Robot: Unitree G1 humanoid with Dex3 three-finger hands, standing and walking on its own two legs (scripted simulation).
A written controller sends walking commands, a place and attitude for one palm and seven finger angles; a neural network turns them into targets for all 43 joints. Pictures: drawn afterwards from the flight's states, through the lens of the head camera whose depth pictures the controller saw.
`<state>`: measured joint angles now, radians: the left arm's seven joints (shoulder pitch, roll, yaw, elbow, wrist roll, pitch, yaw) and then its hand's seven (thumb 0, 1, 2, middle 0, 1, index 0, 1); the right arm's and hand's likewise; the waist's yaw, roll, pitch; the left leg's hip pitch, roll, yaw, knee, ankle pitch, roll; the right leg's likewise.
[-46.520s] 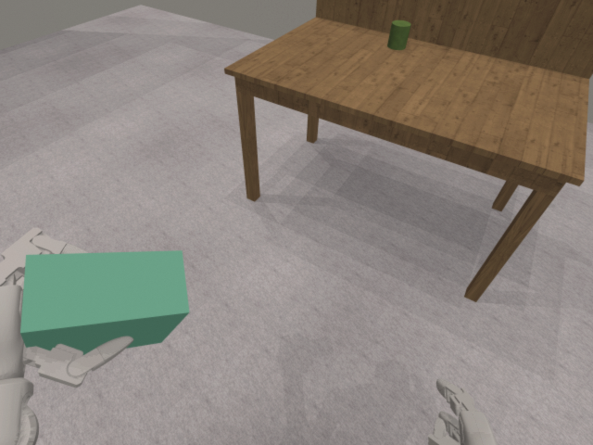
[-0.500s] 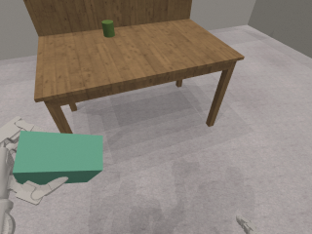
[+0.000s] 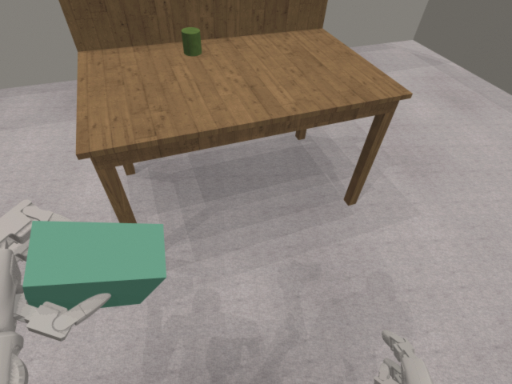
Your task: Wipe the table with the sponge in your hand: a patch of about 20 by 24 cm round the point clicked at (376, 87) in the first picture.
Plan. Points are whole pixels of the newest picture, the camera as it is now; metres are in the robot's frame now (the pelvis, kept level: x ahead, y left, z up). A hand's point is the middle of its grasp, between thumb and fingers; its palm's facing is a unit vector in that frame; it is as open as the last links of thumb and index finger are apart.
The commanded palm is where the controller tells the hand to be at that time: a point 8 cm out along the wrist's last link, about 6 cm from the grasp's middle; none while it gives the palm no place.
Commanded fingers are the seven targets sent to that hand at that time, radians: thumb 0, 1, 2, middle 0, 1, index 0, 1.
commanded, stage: stop stepping back and stand still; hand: left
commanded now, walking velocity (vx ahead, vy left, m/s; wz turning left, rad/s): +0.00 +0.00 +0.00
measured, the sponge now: (115, 268) +0.22 +0.20 +0.13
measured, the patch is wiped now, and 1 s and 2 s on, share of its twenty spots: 1.00 1.00 1.00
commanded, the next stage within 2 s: stand and wait in 0.30 s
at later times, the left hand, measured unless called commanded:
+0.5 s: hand (58, 247) +0.23 +0.26 +0.16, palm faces +0.40 -0.85 -0.33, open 10.5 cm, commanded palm +0.18 +0.29 +0.18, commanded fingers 0.00 0.10 1.30 -1.20 -1.60 -1.20 -1.60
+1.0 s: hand (69, 251) +0.23 +0.24 +0.16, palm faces +0.40 -0.85 -0.35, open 10.5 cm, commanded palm +0.18 +0.28 +0.18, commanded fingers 0.00 0.10 1.30 -1.20 -1.60 -1.20 -1.60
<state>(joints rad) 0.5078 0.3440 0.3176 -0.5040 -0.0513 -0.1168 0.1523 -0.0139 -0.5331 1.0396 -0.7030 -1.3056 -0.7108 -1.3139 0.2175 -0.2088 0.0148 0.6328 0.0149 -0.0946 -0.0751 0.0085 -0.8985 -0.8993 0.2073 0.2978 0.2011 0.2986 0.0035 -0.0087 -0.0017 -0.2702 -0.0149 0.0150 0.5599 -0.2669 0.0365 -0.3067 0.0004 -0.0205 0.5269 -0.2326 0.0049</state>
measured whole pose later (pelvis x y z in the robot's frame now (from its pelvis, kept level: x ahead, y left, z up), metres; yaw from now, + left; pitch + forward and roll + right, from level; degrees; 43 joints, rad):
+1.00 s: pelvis +0.02 +0.00 +0.01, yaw +0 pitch +0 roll -1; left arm 0.48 0.34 0.29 -0.44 -0.06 -0.11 0.16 -0.01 -0.53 1.04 -0.70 -1.31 -0.71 -1.31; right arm 0.19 -0.22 0.03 0.62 0.01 -0.05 -0.08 0.01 -0.90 -0.90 0.21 0.30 0.20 0.30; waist 0.01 0.02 -0.03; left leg -0.22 -0.02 0.01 0.46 -0.25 0.03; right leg -0.24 0.01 -0.01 0.40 -0.16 0.01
